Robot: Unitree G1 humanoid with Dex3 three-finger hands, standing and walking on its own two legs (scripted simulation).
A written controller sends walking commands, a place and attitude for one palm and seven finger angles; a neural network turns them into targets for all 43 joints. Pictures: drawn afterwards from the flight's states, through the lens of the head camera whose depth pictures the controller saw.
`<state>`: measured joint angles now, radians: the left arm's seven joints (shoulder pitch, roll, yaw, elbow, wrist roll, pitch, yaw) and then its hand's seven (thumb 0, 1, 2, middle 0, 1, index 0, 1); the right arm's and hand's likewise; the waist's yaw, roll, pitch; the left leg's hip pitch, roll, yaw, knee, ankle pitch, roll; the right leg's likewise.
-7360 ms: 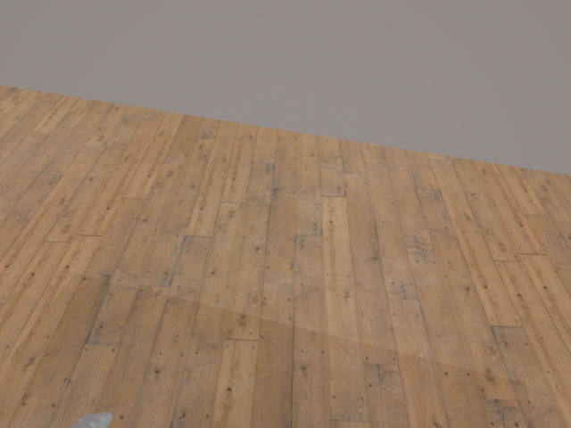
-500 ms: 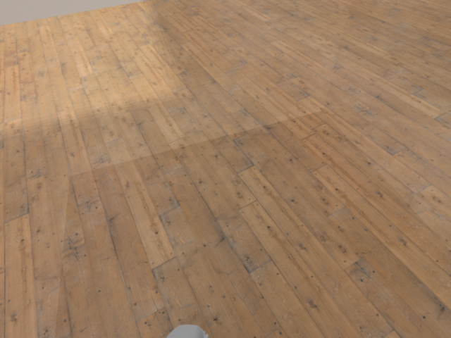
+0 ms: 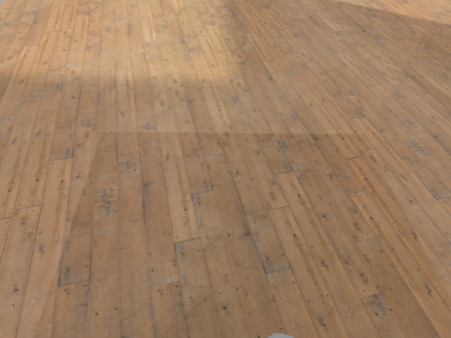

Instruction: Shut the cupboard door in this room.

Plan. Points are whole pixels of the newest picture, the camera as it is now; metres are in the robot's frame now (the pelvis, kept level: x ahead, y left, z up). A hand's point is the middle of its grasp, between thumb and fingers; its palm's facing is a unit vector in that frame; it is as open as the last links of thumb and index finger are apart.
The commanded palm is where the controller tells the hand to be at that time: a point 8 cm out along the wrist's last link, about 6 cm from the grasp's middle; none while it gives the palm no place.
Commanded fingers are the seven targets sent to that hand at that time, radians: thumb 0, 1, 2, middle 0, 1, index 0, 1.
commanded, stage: turn or walk to find it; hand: left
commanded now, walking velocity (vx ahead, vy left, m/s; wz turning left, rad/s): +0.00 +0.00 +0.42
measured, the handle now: out of the picture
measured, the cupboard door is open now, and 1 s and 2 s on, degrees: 81 81 81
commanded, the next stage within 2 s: none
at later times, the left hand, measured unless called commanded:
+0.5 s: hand out of the picture +0.01 +0.14 -0.15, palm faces +0.24 -0.93 -0.27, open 7.4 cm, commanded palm none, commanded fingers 0.00 0.90 0.90 -0.20 -0.30 -0.20 -0.30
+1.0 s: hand out of the picture -0.11 +0.20 -0.17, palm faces +0.47 -0.85 -0.25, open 7.4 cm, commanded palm none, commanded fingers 0.00 0.90 0.90 -0.20 -0.30 -0.20 -0.30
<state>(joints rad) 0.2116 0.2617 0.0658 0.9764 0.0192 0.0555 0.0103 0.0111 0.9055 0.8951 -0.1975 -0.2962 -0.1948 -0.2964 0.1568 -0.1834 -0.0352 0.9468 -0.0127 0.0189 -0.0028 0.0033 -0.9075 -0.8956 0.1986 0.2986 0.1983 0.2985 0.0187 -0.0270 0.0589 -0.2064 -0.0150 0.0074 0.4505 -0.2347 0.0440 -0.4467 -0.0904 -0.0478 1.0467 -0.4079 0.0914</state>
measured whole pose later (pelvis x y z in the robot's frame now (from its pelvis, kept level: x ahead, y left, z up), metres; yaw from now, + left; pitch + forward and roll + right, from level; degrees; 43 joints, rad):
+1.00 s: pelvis -0.07 -0.02 +0.00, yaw +26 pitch +0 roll -1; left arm 0.20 0.26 0.06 0.97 0.02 0.06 0.01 0.01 0.91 0.90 -0.20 -0.30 -0.19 -0.30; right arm 0.16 -0.19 -0.04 0.94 -0.01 0.02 0.00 0.00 -0.91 -0.90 0.20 0.30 0.20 0.30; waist 0.01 -0.02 0.05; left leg -0.21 -0.02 -0.02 0.44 -0.22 0.03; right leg -0.43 -0.08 -0.04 1.00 -0.42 0.09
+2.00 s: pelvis -0.10 -0.06 +0.00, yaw +51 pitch -1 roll -1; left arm 0.16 0.24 0.05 0.94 0.01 0.05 0.01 0.01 0.91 0.90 -0.20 -0.30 -0.19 -0.30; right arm 0.18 -0.19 -0.05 0.95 -0.02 0.03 0.00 0.00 -0.91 -0.90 0.20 0.30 0.20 0.30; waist -0.01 0.00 0.06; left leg -0.22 -0.02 -0.04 0.46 -0.22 0.02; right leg -0.39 -0.07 -0.04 0.88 -0.44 0.09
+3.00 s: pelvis -0.09 -0.12 -0.01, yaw +73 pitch -1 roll +1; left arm 0.24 0.18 0.04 0.94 0.03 -0.01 0.01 0.01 0.90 0.89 -0.20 -0.30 -0.20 -0.30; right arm 0.25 -0.24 -0.08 0.99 -0.03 0.07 0.01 0.01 -0.91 -0.90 0.20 0.30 0.20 0.30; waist 0.00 0.05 0.01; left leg -0.45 -0.04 -0.07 0.94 -0.41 -0.01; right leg -0.18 -0.03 -0.09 0.52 -0.32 -0.03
